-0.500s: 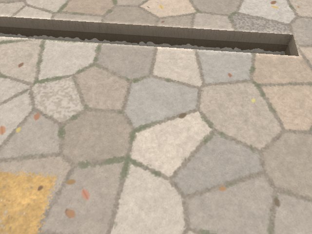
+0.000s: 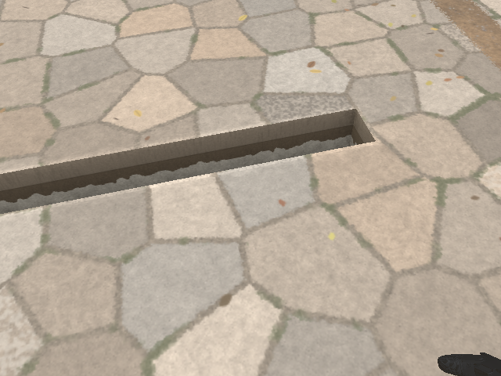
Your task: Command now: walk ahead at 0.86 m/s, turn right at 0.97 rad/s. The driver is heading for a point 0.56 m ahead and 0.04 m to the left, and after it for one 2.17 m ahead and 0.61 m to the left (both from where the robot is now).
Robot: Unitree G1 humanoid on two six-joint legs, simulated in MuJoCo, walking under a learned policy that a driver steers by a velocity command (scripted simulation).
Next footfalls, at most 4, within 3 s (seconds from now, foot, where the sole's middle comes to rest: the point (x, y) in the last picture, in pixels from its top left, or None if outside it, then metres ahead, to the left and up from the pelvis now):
0.12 left None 0.20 0.16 -0.78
0.58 right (336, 362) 0.56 -0.11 -0.78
1.04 left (298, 224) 1.01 0.01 -0.78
1.40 right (332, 160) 1.31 -0.10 -0.78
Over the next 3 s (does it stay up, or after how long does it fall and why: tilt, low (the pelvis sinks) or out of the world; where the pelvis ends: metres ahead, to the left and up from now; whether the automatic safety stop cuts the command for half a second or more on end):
stays up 2.23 0.77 -0.01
